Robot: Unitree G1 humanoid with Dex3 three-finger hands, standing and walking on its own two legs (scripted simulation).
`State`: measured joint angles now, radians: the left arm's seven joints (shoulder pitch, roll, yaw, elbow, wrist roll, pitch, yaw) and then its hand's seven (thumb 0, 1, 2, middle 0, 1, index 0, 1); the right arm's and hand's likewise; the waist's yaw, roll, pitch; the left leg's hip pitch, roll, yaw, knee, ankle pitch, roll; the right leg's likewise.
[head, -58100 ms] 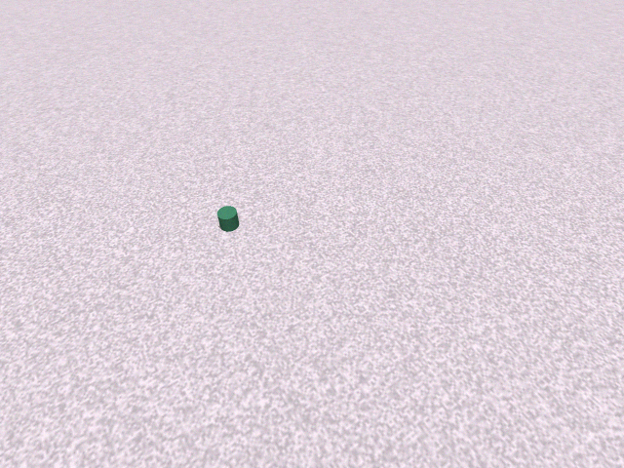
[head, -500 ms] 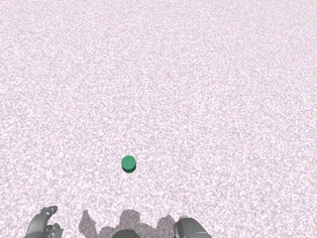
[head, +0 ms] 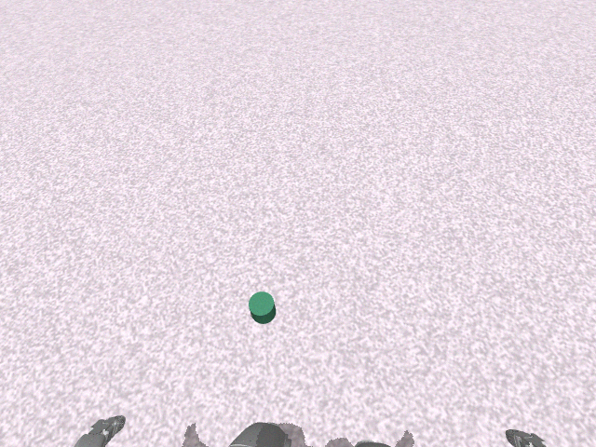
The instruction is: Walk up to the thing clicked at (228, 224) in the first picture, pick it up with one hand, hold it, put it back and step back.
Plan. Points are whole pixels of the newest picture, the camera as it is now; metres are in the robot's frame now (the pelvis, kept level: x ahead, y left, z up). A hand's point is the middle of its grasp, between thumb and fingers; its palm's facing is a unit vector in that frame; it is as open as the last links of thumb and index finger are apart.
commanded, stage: step back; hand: left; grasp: from above
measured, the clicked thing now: (262, 307) +0.59 +0.18 -0.73
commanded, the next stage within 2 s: none
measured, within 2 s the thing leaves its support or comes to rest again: neither
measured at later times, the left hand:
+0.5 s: hand out of the picture -0.06 +0.29 -0.16, palm faces -0.02 -0.92 -0.38, open 7.4 cm
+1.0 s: hand out of the picture -0.17 +0.26 -0.15, palm faces +0.03 -0.93 -0.37, open 7.4 cm
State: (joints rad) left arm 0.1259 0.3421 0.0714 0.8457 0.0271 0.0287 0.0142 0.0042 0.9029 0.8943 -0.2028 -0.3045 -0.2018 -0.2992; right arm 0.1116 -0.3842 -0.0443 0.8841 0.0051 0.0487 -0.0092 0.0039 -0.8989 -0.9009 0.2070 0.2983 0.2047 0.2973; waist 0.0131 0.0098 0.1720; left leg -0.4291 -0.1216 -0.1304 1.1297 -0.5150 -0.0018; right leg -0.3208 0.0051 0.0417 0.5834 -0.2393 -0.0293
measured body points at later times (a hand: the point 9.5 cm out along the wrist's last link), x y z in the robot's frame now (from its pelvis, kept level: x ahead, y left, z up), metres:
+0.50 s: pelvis -0.15 +0.01 -0.01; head -0.08 +0.03 +0.44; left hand -0.06 +0.34 -0.14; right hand -0.02 -0.30 -0.10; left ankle -0.07 +0.14 -0.73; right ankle -0.19 -0.14 -0.69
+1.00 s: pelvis -0.32 -0.01 -0.01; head -0.26 +0.02 +0.43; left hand -0.18 +0.31 -0.13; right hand -0.25 -0.31 -0.12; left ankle -0.30 +0.10 -0.73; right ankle -0.25 -0.14 -0.69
